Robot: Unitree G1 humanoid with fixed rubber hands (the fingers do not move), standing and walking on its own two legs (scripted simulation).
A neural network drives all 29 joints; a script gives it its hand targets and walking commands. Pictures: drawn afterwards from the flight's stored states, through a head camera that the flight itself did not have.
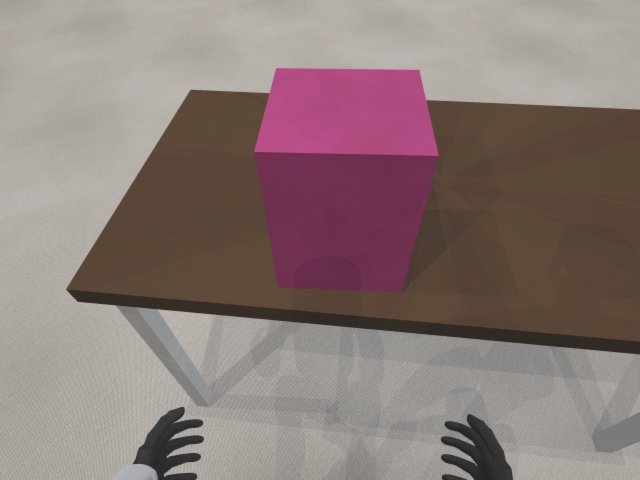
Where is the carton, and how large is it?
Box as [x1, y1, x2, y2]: [254, 68, 438, 291]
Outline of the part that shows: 276,68 254,153 278,287 401,291 438,156 419,70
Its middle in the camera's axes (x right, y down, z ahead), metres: +0.04 -0.08 +0.60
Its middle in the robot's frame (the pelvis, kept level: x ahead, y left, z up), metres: +0.51 +0.02 +0.06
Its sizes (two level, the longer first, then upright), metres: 0.203 0.193 0.276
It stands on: a table, 0.70 m high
